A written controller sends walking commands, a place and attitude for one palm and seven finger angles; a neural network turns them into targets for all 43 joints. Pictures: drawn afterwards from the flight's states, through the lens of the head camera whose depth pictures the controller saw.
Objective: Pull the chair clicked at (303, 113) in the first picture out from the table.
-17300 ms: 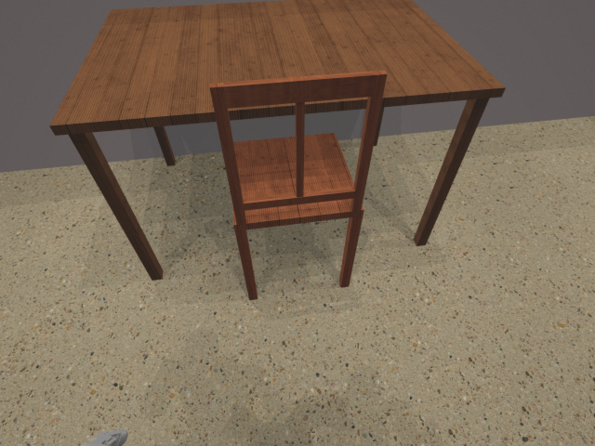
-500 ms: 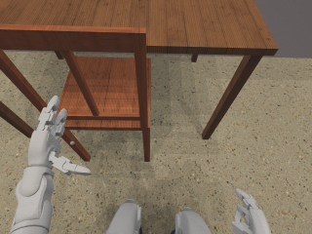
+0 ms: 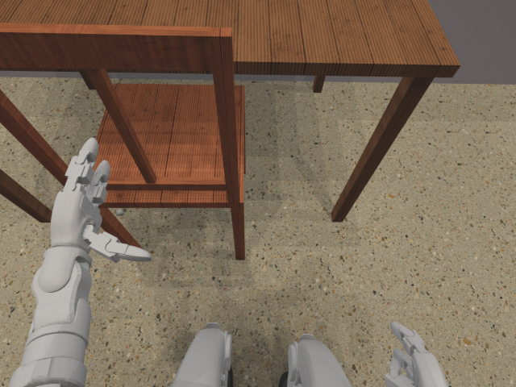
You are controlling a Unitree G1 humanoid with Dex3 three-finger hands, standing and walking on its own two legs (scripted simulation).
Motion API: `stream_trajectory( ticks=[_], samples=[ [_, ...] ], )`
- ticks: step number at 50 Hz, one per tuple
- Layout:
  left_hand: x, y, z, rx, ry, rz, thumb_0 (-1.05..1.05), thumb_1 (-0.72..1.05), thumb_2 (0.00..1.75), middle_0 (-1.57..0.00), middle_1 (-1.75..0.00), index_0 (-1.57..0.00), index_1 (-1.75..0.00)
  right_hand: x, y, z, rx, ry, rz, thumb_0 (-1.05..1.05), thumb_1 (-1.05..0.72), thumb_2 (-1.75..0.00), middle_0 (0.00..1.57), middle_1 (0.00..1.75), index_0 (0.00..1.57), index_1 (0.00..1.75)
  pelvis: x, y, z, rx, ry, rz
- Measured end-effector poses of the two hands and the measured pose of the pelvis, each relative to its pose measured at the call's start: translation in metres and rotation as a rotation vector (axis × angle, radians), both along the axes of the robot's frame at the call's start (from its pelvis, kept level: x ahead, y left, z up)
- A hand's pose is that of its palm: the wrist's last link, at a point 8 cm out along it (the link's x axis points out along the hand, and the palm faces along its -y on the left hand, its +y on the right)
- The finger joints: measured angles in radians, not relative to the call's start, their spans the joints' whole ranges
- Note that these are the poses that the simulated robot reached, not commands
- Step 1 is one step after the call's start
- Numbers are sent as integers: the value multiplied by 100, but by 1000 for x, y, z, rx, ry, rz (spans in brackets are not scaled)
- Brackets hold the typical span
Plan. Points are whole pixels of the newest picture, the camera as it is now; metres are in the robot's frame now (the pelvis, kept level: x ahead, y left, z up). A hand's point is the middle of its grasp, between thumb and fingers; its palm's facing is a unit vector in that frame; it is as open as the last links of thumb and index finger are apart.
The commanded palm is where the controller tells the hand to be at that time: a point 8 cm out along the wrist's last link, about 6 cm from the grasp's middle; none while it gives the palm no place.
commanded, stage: aim the fingers beside a spindle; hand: left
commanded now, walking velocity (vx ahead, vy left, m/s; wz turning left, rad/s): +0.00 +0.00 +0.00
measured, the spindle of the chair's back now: (129, 136) +0.51 +0.26 +0.02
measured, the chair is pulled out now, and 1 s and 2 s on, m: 0.00 0.00 0.00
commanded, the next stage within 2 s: push the fingers through the gap in 0.90 s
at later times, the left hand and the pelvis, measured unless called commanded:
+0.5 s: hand (117, 201) +0.38 +0.24 +0.02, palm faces +0.11 -0.99 -0.04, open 16.9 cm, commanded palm +0.35 +0.29 +0.03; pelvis +0.00 +0.00 -0.01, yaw -1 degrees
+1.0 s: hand (113, 209) +0.36 +0.24 +0.03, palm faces +0.11 -0.99 -0.05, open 16.9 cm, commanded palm +0.34 +0.28 +0.03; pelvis +0.00 +0.00 +0.00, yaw -1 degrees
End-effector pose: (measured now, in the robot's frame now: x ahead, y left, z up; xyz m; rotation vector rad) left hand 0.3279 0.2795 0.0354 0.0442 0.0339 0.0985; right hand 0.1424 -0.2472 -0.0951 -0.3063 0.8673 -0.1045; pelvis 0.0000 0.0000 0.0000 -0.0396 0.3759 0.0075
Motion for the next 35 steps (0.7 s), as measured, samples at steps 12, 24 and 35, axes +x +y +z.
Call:
stream_trajectory(
  ticks=[12, 24, 35],
  samples=[
    [18, 10, -7, 3, -9, 8, -1, -50, 30, -7, -8, -7, -8, -20, -18, -14, -21, 61, -35, 1, -90, -90, 21, 30, 20, 30, -3, -8, -10, 4, 26, -7],
    [22, 13, -12, -9, -1, 8, -1, -50, 30, -7, -8, -7, -8, -29, -17, -17, -20, 93, -56, 1, -90, -90, 21, 30, 20, 30, -3, -5, -12, 2, 38, -15],
    [16, 12, -11, -18, 7, -12, -1, -50, 30, -6, -8, -6, -8, -19, -7, -11, -13, 67, -43, 1, -90, -90, 21, 30, 20, 30, -1, 1, -7, -7, 30, -8]
  ],
)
